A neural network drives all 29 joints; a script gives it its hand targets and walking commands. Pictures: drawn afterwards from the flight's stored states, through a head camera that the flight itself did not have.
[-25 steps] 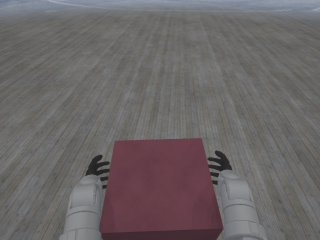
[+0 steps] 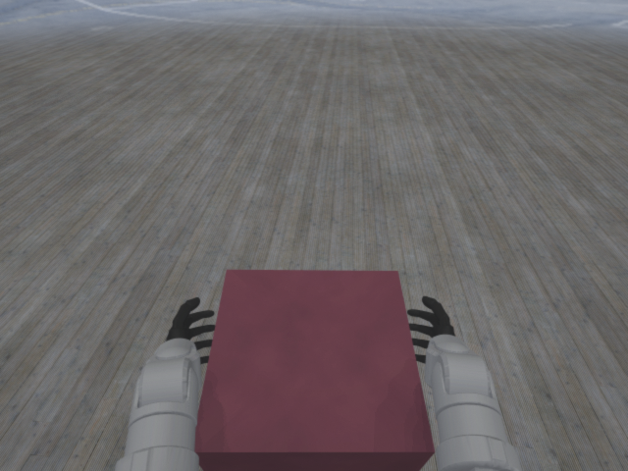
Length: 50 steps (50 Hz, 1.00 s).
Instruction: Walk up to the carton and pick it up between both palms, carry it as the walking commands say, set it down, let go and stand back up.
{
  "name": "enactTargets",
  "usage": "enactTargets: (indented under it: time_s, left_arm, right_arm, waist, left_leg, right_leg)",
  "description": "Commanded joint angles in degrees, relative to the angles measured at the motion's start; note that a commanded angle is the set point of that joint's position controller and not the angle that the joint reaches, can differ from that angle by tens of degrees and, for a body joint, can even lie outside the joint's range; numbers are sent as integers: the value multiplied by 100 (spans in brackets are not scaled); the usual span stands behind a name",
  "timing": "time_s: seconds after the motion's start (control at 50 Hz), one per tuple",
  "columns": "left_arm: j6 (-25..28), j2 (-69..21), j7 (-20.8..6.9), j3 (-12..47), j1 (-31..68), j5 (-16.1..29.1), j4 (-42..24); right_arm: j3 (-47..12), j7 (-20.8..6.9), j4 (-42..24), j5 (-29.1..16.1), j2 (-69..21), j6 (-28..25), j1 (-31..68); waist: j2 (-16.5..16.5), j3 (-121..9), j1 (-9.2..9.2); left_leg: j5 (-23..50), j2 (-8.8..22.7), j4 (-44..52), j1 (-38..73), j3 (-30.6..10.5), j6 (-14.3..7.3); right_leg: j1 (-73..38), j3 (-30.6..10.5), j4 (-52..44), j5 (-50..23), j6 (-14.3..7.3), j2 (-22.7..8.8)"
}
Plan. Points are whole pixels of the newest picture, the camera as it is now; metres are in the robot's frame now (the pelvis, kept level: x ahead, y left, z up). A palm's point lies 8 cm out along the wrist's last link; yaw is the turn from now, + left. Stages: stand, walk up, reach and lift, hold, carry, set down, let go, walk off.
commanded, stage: reach and lift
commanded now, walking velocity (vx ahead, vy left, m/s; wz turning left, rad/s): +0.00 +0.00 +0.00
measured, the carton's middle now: (312, 371) +0.30 +0.00 -0.04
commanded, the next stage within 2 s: hold in 0.02 s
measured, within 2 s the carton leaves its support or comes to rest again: neither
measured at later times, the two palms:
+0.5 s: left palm (178, 360) +0.27 +0.18 +0.05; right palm (443, 356) +0.26 -0.17 +0.04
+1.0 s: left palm (234, 342) +0.26 +0.10 +0.10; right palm (514, 351) +0.25 -0.25 +0.07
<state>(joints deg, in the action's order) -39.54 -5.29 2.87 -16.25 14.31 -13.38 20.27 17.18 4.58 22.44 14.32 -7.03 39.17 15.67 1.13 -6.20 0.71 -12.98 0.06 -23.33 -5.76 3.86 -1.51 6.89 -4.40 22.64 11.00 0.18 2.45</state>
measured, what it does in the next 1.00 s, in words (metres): lifts its right foot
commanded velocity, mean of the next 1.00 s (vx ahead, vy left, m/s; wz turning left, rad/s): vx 0.00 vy -0.11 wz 0.00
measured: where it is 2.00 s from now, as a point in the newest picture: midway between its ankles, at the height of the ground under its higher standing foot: outside the picture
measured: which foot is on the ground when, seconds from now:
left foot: down 0.00-0.98, up 1.00-1.00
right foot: down 0.00-1.00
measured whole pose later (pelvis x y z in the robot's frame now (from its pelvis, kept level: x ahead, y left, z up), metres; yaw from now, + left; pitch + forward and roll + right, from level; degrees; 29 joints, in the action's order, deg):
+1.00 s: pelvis -0.02 -0.07 -0.03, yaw -2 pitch -2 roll +2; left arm -59.4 -6.4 5.1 -14.4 12.6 -9.5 -5.1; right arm 11.4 8.3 -3.8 10.9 -8.4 59.6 13.8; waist 2.5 -9.5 0.7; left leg -19.8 4.3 -38.8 -16.7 3.8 2.0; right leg 22.0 -2.9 41.3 16.5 -0.7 0.8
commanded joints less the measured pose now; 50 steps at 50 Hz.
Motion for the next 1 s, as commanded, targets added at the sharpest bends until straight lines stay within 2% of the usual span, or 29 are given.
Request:
enactTargets:
  time_s: [0.0, 0.18, 0.46, 0.6, 0.62, 0.64, 0.66, 0.7, 0.72, 0.76, 0.78, 0.84, 0.88, 0.9, 0.92, 0.94, 0.96, 0.98]
  left_arm:
    - [213, -5577, -2272, 3494, 3741, 1661, -826]
    - [160, -5646, -2228, 3727, 3744, 1793, -1162]
    - [144, -5575, -2279, 3582, 3914, 1725, -885]
    - [182, -5571, -2330, 3512, 3987, 1706, -728]
    - [77, -5704, -2303, 3926, 4641, 1885, -1094]
    - [31, -5627, -2239, 4021, 4607, 1916, -1149]
    - [-51, -5633, -2201, 4079, 4621, 1948, -1249]
    - [-254, -5821, -2150, 4262, 4802, 2086, -1540]
    - [-383, -5942, -2116, 4341, 4795, 2159, -1682]
    - [-693, -6017, -2019, 4412, 4594, 2290, -1975]
    - [-878, -5984, -1943, 4438, 4281, 2379, -2166]
    - [-1462, -5979, -1676, 4594, 3978, 2728, -2810]
    - [-1842, -5924, -1487, 4693, 3804, 2942, -3307]
    - [-2019, -5894, -1406, 4713, 3661, 3026, -3519]
    - [-2178, -5803, -1347, 4703, 3496, 3065, -3716]
    - [-2318, -5657, -1295, 4680, 3401, 3070, -3910]
    - [-2439, -5615, -1239, 4712, 3417, 3116, -4175]
    - [-2560, -5621, -1185, 4726, 3388, 3137, -4403]
  right_arm:
    - [-3387, -2615, -689, -1752, -5634, -171, 3381]
    - [-3539, -2552, -1012, -1847, -5608, -141, 3341]
    - [-3469, -2540, -877, -1803, -5602, -98, 3503]
    - [-3461, -2549, -856, -1805, -5615, -131, 3649]
    - [-3592, -2555, -1010, -1852, -5337, -77, 3935]
    - [-3676, -2534, -1102, -1905, -5309, -44, 3872]
    - [-3720, -2508, -1172, -1965, -5269, 22, 3902]
    - [-3890, -2415, -1630, -2177, -5263, 170, 4416]
    - [-4001, -2343, -1861, -2278, -5331, 279, 4708]
    - [-4276, -2202, -2300, -2486, -5553, 582, 4883]
    - [-4416, -2108, -2583, -2581, -5612, 764, 4667]
    - [-4668, -1772, -3233, -2773, -5735, 1397, 4247]
    - [-4783, -1541, -3517, -2832, -5760, 1845, 3863]
    - [-4845, -1424, -3630, -2846, -5758, 2048, 3660]
    - [-4900, -1332, -3763, -2843, -5742, 2223, 3451]
    - [-4936, -1274, -3911, -2840, -5764, 2390, 3255]
    - [-5007, -1231, -4144, -2901, -5730, 2537, 3257]
    - [-5055, -1193, -4299, -2990, -5668, 2682, 3235]
  waist:
    - [-43, -1474, -65]
    - [-7, -1619, -3]
    - [-69, -1243, -28]
    - [-107, -1199, -65]
    - [111, -2265, -21]
    - [236, -2195, -13]
    - [326, -2061, 18]
    - [682, -1857, 6]
    - [706, -1737, -8]
    - [593, -1521, -10]
    - [523, -1459, -13]
    - [621, -1655, 17]
    - [650, -1852, -57]
    - [533, -1944, -90]
    - [24, -1933, -101]
    - [-1316, -1780, -97]
    - [-2245, -1655, -152]
    - [-2293, -1671, -137]
  left_leg:
    - [1591, -309, 514, 710, -842, 116]
    - [1807, -309, 464, 783, -883, 128]
    - [818, -305, 588, 443, -850, 41]
    - [595, -301, 610, 386, -829, 13]
    - [2257, 1148, -389, 746, -908, 249]
    - [2557, 1308, -542, 865, -1074, 175]
    - [2447, 1531, -489, 942, -1264, 23]
    - [1502, 2117, -130, 750, -1876, -404]
    - [803, 2313, 7, 443, -2026, -597]
    - [-320, 2463, 240, -121, -2142, -757]
    - [-343, 2443, 228, -275, -2046, -770]
    - [932, 2446, -120, -471, -1787, -819]
    - [1216, 2225, -556, -779, -1493, -682]
    - [950, 1965, -840, -894, -1339, -510]
    - [437, 1553, -1242, -1290, -993, -251]
    - [-851, 803, -2116, -2188, -119, 155]
    - [-2209, 192, -2892, -3016, 443, 416]
    - [-2637, 37, -3428, -2984, 290, 367]
  right_leg:
    - [-428, 44, -420, -1319, -67, 202]
    - [-446, 19, -376, -1478, -69, 210]
    - [-371, 14, -405, -822, -93, 167]
    - [-364, 3, -423, -642, -93, 147]
    - [449, -213, 846, -1680, -229, -862]
    - [994, -303, 1050, -1416, -205, -741]
    - [1480, -273, 1162, -767, -164, -659]
    - [2171, -191, 1643, 1055, -63, -526]
    - [2289, -78, 2009, 1420, -13, -562]
    - [2477, 43, 2428, 1497, 39, -650]
    - [2502, 124, 2424, 1394, 43, -677]
    - [2361, 367, 2104, 1070, 32, -639]
    - [1846, 393, 1396, 623, -50, -510]
    - [1593, 259, 1036, 442, -123, -425]
    - [1167, -78, 670, -132, -213, -578]
    - [569, -959, 120, -1383, -410, -1241]
    - [113, -1556, -111, -1763, -800, -1716]
    - [276, -1797, -197, -1366, -1107, -1813]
